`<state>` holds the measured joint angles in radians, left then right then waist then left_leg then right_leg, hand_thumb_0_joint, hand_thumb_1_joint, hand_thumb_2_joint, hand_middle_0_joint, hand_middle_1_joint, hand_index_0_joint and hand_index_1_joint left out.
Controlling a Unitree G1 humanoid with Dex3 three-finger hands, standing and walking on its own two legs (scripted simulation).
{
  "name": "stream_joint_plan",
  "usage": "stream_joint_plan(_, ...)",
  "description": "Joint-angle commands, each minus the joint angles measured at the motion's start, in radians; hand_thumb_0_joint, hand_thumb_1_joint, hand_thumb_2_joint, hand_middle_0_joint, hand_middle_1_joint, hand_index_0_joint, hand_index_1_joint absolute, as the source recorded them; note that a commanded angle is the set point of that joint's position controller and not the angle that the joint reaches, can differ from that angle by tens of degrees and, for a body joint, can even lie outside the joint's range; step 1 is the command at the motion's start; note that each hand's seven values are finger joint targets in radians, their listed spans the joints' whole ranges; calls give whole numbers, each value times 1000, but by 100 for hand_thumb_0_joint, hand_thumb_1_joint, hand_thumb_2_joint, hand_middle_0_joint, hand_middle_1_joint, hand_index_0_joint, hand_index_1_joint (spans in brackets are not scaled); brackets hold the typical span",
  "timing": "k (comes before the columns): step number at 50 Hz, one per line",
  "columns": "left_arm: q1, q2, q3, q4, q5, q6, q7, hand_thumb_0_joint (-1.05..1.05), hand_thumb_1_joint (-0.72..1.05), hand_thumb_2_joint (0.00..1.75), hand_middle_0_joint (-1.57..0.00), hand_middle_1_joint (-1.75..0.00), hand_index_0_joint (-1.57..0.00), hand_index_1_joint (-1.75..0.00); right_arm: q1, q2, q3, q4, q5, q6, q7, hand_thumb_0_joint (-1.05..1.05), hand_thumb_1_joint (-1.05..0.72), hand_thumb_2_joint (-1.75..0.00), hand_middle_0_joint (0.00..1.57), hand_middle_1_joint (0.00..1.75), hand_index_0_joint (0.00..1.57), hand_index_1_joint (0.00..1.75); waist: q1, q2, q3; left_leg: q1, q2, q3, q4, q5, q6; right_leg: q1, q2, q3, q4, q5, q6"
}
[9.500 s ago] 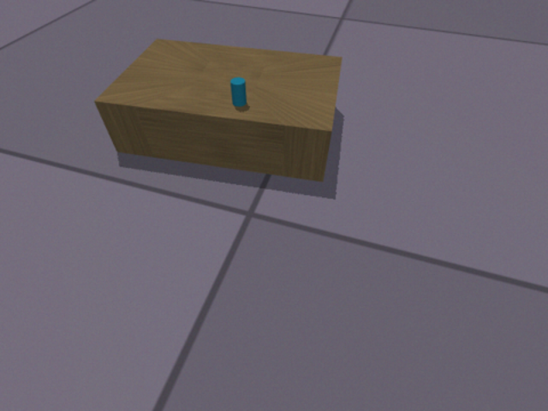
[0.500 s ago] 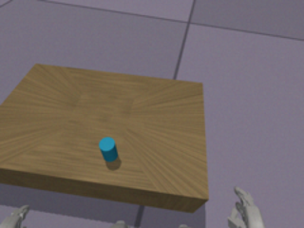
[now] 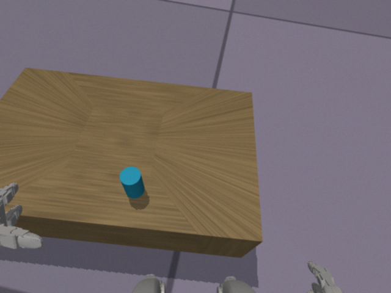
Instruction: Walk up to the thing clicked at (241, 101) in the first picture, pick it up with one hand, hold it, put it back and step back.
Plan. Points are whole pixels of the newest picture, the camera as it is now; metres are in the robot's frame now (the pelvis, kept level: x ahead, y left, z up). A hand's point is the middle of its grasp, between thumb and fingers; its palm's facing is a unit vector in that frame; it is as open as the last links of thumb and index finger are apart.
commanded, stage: go down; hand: left
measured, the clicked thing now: (132, 183) +0.50 +0.18 -0.32
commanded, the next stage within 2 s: none
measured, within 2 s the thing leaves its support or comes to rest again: neither
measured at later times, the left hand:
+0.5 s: hand (22, 194) +0.34 +0.35 -0.02, palm faces +0.18 -0.97 -0.15, open 17.3 cm
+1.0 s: hand (20, 177) +0.37 +0.36 -0.02, palm faces +0.19 -0.98 -0.11, open 17.3 cm
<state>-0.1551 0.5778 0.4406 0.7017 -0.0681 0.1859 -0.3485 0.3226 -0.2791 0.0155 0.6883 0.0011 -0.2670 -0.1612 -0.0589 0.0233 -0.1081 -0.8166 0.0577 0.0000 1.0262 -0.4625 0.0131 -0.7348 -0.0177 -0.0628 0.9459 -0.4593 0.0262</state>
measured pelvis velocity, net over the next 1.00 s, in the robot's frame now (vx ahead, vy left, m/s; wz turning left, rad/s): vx -0.01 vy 0.00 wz -0.01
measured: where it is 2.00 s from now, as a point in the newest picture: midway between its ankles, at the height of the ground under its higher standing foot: outside the picture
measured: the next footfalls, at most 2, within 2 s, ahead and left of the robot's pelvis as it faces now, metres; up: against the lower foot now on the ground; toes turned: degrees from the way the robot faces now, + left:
none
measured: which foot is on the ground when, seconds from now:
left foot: down 0.00-1.00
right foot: down 0.00-1.00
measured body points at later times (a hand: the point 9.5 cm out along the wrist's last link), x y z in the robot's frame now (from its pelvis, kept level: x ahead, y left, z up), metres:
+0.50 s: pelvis -0.02 -0.01 -0.01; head +0.09 +0.02 +0.42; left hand +0.32 +0.40 -0.01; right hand +0.06 -0.29 -0.11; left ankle +0.02 +0.10 -0.68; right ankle +0.00 -0.14 -0.68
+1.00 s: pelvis -0.01 +0.00 -0.02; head +0.12 +0.03 +0.40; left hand +0.36 +0.42 -0.01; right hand +0.05 -0.29 -0.12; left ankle +0.02 +0.10 -0.68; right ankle +0.00 -0.14 -0.68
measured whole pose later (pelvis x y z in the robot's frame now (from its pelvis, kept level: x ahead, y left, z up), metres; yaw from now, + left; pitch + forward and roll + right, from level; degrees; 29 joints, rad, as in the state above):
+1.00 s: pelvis -0.01 +0.00 -0.02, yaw -1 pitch +21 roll -4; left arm -0.57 0.79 0.63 1.16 -0.05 -0.20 -0.50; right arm 0.31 -0.30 0.06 0.70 -0.04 -0.16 -0.12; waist -0.09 0.00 -0.09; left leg -1.05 0.07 -0.02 1.15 -0.48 0.01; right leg -0.96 -0.01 -0.07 1.06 -0.48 0.02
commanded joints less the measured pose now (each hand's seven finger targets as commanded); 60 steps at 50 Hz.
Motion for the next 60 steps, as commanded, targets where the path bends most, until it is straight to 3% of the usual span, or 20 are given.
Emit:
stream_joint_plan(1,-96,307,108,-98,6,-131,-18,0,-61,6,-7,-3,-4,-6,53,-171,-80,-103,-3,-33,3,0,-91,-90,20,30,20,30,53,104,-292,273,-15,-56,-147,418,-11,71,41,-14,-75,276,-51)
stream_joint_plan(5,-140,331,126,-108,8,-182,-14,0,-60,7,-7,-3,-4,-6,67,-181,-87,-90,-7,-11,14,0,-90,-90,20,30,20,30,55,123,-290,297,-7,-66,-155,411,-17,35,41,-14,-68,253,-53)
stream_joint_plan(8,-276,395,153,-170,12,-223,-5,0,-54,7,-6,-2,-4,-4,66,-190,-91,-97,-9,-3,11,0,-90,-90,20,30,20,30,37,150,-297,322,-4,-66,-160,358,-16,12,38,-3,-75,224,-54)
stream_joint_plan(11,-382,369,126,-59,13,-265,-11,0,-52,8,-5,-3,-3,-4,99,-180,-81,-48,-13,3,8,0,-90,-90,20,30,20,30,-9,107,-233,255,-11,-53,-153,243,-4,-12,38,6,-85,176,-52)
stream_joint_plan(12,-449,395,143,-62,10,-287,-17,0,-52,8,-5,-2,-3,-4,99,-183,-82,-45,-16,5,5,0,-89,-90,20,30,20,30,-13,121,-241,248,-11,-50,-147,216,-2,-26,36,12,-85,162,-51)
stream_joint_plan(13,-418,387,142,58,13,-295,-27,0,-50,7,-5,-2,-3,-3,101,-188,-79,-40,-15,7,3,0,-89,-90,20,30,20,30,-23,82,-220,227,-12,-50,-145,189,1,-38,38,10,-87,144,-51)
stream_joint_plan(16,-512,463,164,82,18,-340,-54,0,-49,8,-5,-2,-3,-3,116,-196,-71,-30,-26,16,5,0,-88,-90,20,30,20,30,-11,121,-253,209,-18,-43,-129,169,-1,-46,30,14,-77,139,-54)
stream_joint_plan(18,-496,449,145,175,23,-345,-79,0,-47,7,-5,-1,-3,-3,109,-197,-64,-35,-29,23,8,0,-88,-90,20,30,20,30,-10,123,-251,191,-23,-31,-121,149,-1,-47,27,20,-85,129,-54)
stream_joint_plan(19,-511,483,171,179,21,-354,-84,0,-47,6,-5,-1,-3,-3,110,-201,-62,-38,-31,24,9,0,-88,-90,20,30,20,30,-4,127,-271,188,-22,-35,-117,167,-1,-41,27,16,-78,142,-53)
stream_joint_plan(22,-517,497,178,247,14,-367,-105,0,-48,5,-6,-1,-4,-3,110,-205,-52,-43,-31,34,18,0,-88,-90,20,30,20,30,6,141,-310,199,-18,-45,-110,187,-3,-52,30,7,-63,145,-54)
stream_joint_plan(23,-545,531,194,212,14,-377,-104,0,-49,4,-6,-2,-5,-3,95,-212,-51,-62,-31,36,19,0,-88,-90,20,30,20,30,12,154,-320,194,-18,-44,-109,179,-4,-59,29,9,-61,138,-56)
stream_joint_plan(24,-521,515,190,272,11,-377,-109,0,-49,5,-6,-1,-4,-3,96,-212,-48,-59,-29,40,20,0,-89,-90,20,30,20,30,4,142,-321,201,-14,-50,-106,185,-5,-73,33,2,-55,140,-55)
stream_joint_plan(28,-546,570,237,274,3,-408,-110,0,-47,6,-6,-1,-4,-3,101,-218,-41,-71,-29,50,21,0,-89,-90,20,30,20,30,9,100,-364,175,-15,-45,-76,248,1,-51,33,6,-44,180,-54)
stream_joint_plan(37,-632,583,231,270,-3,-445,-142,0,-46,7,-5,-1,-3,-3,133,-226,-44,-34,-37,69,21,0,-90,-90,20,30,20,30,-13,171,-396,236,-9,-62,-40,325,-9,-146,36,1,-10,205,-60)
stream_joint_plan(43,-634,620,257,259,-6,-453,-148,0,-48,7,-5,0,-3,-2,132,-228,-38,-41,-40,81,20,0,-90,-90,20,30,20,30,-3,149,-418,221,-14,-57,-20,349,1,-112,32,7,-12,230,-57)
stream_joint_plan(48,-643,589,235,276,-9,-445,-158,0,-51,5,-6,-1,-4,-3,134,-225,-39,-37,-40,89,23,0,-90,-90,20,30,20,30,-4,192,-405,236,-8,-69,-17,365,-10,-171,38,-5,5,214,-61)
stream_joint_plan(51,-651,616,255,270,-8,-451,-151,0,-51,6,-5,-2,-3,-3,127,-225,-38,-51,-38,90,25,0,-90,-90,20,30,20,30,-3,156,-405,198,-12,-64,-14,332,-4,-142,36,0,3,210,-61)
stream_joint_plan(55,-685,599,240,252,-15,-459,-159,0,-56,9,-7,-4,-3,-7,135,-227,-39,-41,-38,94,28,0,-91,-90,20,30,20,30,-11,175,-401,218,-6,-75,-18,344,-10,-180,40,-7,19,203,-62)
stream_joint_plan(56,-674,580,235,281,-19,-460,-162,0,-48,7,-6,-2,-3,-4,142,-224,-36,-29,-39,96,29,0,-90,-90,20,30,20,30,-17,171,-416,232,-3,-82,-10,372,-12,-190,41,-12,23,213,-61)
stream_joint_plan(60,-714,636,259,258,-13,-472,-161,0,-45,7,-6,-1,-3,-3,138,-228,-31,-39,-43,97,28,0,-90,-90,20,30,20,30,-17,167,-438,215,-10,-72,14,385,-3,-157,36,0,25,240,-58)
